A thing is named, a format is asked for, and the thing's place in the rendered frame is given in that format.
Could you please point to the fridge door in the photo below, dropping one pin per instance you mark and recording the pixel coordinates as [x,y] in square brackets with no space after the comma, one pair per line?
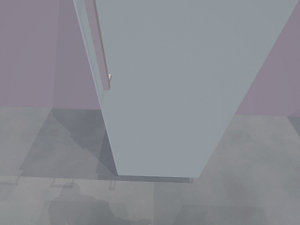
[180,69]

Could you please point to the handle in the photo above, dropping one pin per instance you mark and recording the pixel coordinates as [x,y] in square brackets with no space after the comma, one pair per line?
[92,16]

